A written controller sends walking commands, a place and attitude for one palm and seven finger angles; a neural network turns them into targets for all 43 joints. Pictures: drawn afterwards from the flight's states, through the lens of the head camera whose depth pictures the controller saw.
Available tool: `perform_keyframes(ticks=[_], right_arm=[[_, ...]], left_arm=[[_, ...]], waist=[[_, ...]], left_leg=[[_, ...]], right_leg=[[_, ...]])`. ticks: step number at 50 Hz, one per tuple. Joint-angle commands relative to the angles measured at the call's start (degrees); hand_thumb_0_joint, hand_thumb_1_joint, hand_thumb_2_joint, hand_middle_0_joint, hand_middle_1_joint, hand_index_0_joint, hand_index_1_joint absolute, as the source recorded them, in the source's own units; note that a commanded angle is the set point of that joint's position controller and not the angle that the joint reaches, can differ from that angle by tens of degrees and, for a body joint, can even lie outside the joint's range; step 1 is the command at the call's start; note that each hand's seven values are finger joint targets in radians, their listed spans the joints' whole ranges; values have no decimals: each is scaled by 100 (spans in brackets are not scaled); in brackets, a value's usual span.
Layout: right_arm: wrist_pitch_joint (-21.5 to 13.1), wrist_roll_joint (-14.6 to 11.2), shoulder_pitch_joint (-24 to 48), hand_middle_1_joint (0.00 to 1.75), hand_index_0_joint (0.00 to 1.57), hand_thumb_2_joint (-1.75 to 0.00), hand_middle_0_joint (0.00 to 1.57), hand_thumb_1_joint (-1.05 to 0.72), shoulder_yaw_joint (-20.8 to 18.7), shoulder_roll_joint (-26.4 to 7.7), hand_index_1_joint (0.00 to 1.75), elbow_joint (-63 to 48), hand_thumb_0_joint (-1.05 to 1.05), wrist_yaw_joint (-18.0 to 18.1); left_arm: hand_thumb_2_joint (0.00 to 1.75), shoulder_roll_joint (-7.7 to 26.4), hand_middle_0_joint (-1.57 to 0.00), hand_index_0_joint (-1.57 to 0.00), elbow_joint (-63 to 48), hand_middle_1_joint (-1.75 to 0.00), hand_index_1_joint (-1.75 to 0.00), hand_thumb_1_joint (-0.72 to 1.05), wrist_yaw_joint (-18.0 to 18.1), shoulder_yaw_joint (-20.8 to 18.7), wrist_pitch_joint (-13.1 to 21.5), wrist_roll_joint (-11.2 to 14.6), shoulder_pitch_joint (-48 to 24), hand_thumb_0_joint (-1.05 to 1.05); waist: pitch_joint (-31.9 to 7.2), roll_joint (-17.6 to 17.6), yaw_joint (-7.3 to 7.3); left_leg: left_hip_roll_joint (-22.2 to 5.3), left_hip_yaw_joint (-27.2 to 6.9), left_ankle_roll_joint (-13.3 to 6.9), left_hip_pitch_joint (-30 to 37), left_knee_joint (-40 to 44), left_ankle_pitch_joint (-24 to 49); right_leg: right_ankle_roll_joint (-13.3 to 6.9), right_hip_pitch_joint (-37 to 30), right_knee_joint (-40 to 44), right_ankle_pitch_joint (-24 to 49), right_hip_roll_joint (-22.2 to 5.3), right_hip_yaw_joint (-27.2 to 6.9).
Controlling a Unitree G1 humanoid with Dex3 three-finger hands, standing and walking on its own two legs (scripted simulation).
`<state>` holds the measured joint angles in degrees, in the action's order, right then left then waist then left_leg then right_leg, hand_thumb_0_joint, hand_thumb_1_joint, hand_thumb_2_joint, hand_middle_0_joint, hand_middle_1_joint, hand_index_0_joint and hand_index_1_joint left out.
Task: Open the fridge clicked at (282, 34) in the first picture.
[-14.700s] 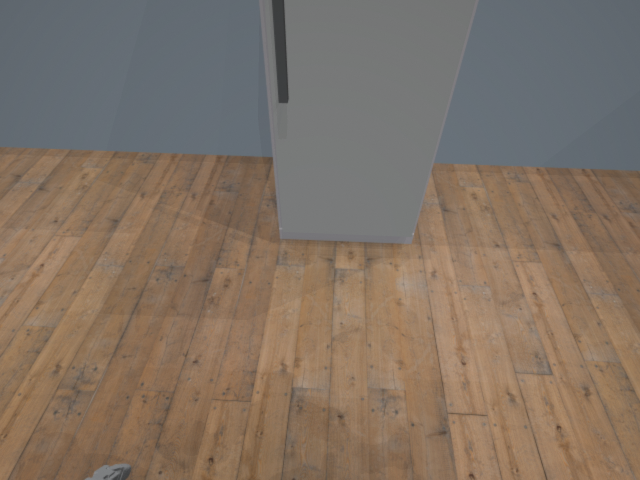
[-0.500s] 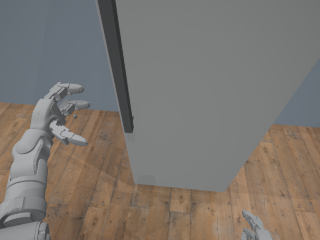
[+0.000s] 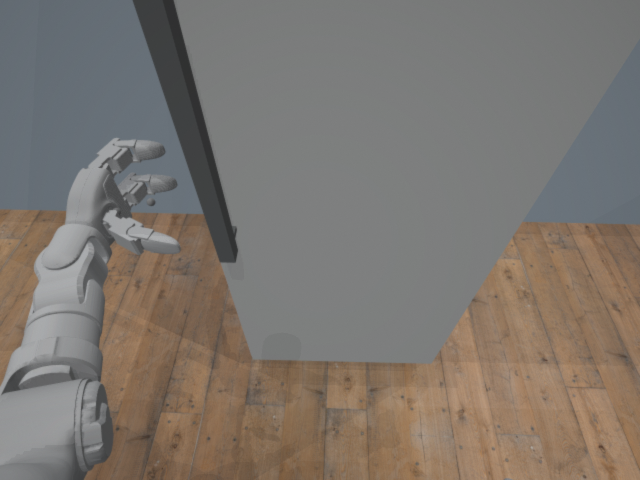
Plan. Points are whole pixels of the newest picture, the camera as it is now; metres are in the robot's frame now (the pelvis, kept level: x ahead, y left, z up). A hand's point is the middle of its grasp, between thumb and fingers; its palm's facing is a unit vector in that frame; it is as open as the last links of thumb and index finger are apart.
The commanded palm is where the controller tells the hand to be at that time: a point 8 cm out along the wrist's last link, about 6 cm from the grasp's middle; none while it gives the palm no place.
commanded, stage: move the hooked fingers beside the handle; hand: left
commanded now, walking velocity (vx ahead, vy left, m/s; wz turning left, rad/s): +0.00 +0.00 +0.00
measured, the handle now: (203, 144) +0.50 +0.15 +0.16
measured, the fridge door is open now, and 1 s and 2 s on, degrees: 0 0 0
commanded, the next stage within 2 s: feel for the door with the fingertips in 0.96 s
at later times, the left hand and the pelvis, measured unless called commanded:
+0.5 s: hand (156, 197) +0.44 +0.21 +0.12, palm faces -0.01 -1.00 -0.01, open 14.0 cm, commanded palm +0.41 +0.26 +0.12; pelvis +0.00 -0.01 -0.01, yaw -1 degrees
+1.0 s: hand (153, 195) +0.45 +0.22 +0.11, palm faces -0.01 -1.00 -0.01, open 14.0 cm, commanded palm +0.42 +0.27 +0.12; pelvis +0.00 +0.01 -0.01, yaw -1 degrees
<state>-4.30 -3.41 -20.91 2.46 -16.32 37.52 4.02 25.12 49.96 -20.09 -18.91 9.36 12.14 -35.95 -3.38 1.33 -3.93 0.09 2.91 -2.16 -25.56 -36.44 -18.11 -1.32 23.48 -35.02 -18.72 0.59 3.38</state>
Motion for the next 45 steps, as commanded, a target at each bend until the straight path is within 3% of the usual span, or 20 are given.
perform_keyframes(ticks=[1,4,5,8,10,13,15,17,20,23,24,28,30,32,36,38,40,42,44,45], right_arm=[[-158,33,-102,30,20,-90,20,-90,-355,-875,30,-672,0,37],[-134,35,-185,30,20,-90,20,-90,-354,-850,30,-592,0,35],[-109,38,-238,30,20,-90,20,-90,-371,-882,30,-544,0,45],[-79,25,-291,30,20,-90,20,-90,-362,-901,30,-458,0,61],[-55,27,-334,30,20,-90,20,-90,-365,-894,30,-487,0,42],[8,35,-362,30,20,-90,20,-90,-354,-939,30,-522,0,29],[53,33,-356,30,20,-90,20,-90,-361,-933,30,-626,0,8],[86,28,-349,30,20,-90,20,-90,-374,-929,30,-700,0,-3],[114,22,-324,30,20,-90,20,-90,-381,-900,30,-771,0,-11],[121,24,-326,30,20,-90,20,-90,-398,-889,30,-716,0,0],[113,17,-291,30,20,-90,20,-90,-401,-862,30,-716,0,3],[133,9,-291,30,20,-90,20,-90,-372,-891,30,-659,0,28],[151,-9,-309,30,20,-90,20,-90,-362,-898,30,-640,0,37],[125,-13,-268,30,20,-90,20,-90,-348,-871,30,-617,0,31],[122,28,-341,30,20,-90,20,-90,-377,-916,30,-645,0,16],[109,37,-307,30,20,-90,20,-90,-366,-887,30,-663,0,0],[121,54,-334,30,20,-90,20,-90,-383,-909,30,-660,0,-18],[148,52,-336,30,20,-90,20,-90,-359,-906,30,-674,0,-25],[161,44,-281,30,20,-90,20,-90,-340,-885,30,-724,0,-33],[169,48,-297,30,20,-90,20,-90,-355,-896,30,-736,0,-30]], left_arm=[[30,1785,-30,-30,-1147,-120,-120,-50,64,-503,530,18,-2497,0],[30,1582,-30,-30,-1085,-120,-120,-50,50,-266,734,-16,-3011,0],[30,1705,-30,-30,-992,-120,-120,-50,38,-340,782,6,-3176,0],[30,1807,-30,-30,-609,-120,-120,-50,-47,-373,824,3,-3376,0],[30,1596,-30,-30,-377,-120,-120,-50,-124,-232,772,21,-3112,0],[30,1944,-30,-30,-45,-120,-120,-50,-179,-500,667,-6,-2815,0],[30,1932,-30,-30,-68,-120,-120,-50,-196,-512,656,4,-2628,0],[30,2004,-30,-30,-223,-120,-120,-50,-188,-587,690,12,-2582,0],[30,1860,-30,-30,-668,-120,-120,-50,-135,-462,850,68,-2869,0],[30,1981,-30,-30,-925,-120,-120,-50,-68,-572,970,35,-3020,0],[30,1831,-30,-30,-988,-120,-120,-50,-68,-464,985,26,-2998,0],[30,1826,-30,-30,-684,-120,-120,-50,-66,-452,828,31,-2882,0],[30,1733,-30,-30,-494,-120,-120,-50,-90,-320,725,28,-2972,0],[30,1409,-30,-30,-458,-120,-120,-50,-110,-14,668,0,-3194,0],[30,1553,-30,-30,-556,-120,-120,-50,-51,-225,744,57,-3127,0],[30,1504,-30,-30,-638,-120,-120,-50,-7,-206,810,41,-3167,0],[30,1668,-30,-30,-713,-120,-120,-50,61,-359,851,29,-3090,0],[30,1813,-30,-30,-472,-120,-120,-50,97,-505,787,-11,-2886,0],[30,1712,-30,-30,-481,-120,-120,-50,101,-381,751,-61,-2882,0],[30,1727,-30,-30,-653,-120,-120,-50,109,-360,788,-78,-3015,0]], waist=[[-1777,139,72],[-1818,315,-79],[-1827,134,-125],[-1869,216,-182],[-1958,133,-149],[-1864,71,-37],[-1879,55,36],[-1972,-89,29],[-2048,23,-31],[-2191,220,-59],[-2177,439,-61],[-1946,179,-108],[-1767,181,-134],[-1626,392,-223],[-2084,88,-160],[-2181,303,-113],[-2264,247,-51],[-2101,30,-22],[-1906,229,-30],[-2003,256,-39]], left_leg=[[-30,-377,-38,962,246,1767],[-42,-415,-31,1129,183,1680],[-59,-394,-58,1063,125,1660],[-32,-389,-58,933,112,1475],[-19,-359,-79,900,75,1560],[-8,-329,-70,555,71,1480],[-1,-303,-79,469,41,1598],[-12,-275,-90,477,21,1647],[-25,-288,-100,636,-2,1722],[-37,-339,-83,886,-4,1723],[-36,-340,-70,995,-3,1740],[-50,-381,-76,881,30,1615],[-46,-374,-84,763,27,1538],[-46,-420,-53,894,44,1458],[-80,-482,-38,1044,-23,1731],[-68,-496,-6,1121,-26,1848],[-87,-528,0,1177,-73,2059],[-75,-492,-11,933,-28,1902],[-62,-446,-14,819,21,1722],[-69,-480,-8,913,-19,1939]], right_leg=[[-11,-523,264,2087,22,-283],[-15,-259,259,1921,57,-276],[-3,-280,256,1937,52,-293],[14,-280,253,1905,47,-338],[10,-343,218,2023,39,-328],[25,-429,175,2098,21,-347],[10,-528,109,2231,15,-337],[50,-557,104,2351,37,-364],[35,-490,80,2318,56,-339],[31,-396,93,2216,92,-349],[17,-298,105,2156,97,-340],[23,-215,150,2028,102,-299],[7,-166,152,1944,75,-282],[5,140,182,1764,86,-247],[1,27,86,1889,109,-228],[-12,-8,42,1951,103,-223],[-26,-28,-10,2015,107,-193],[2,-109,14,2025,115,-219],[-5,-54,36,1908,104,-219],[-30,-93,-11,2003,98,-198]])
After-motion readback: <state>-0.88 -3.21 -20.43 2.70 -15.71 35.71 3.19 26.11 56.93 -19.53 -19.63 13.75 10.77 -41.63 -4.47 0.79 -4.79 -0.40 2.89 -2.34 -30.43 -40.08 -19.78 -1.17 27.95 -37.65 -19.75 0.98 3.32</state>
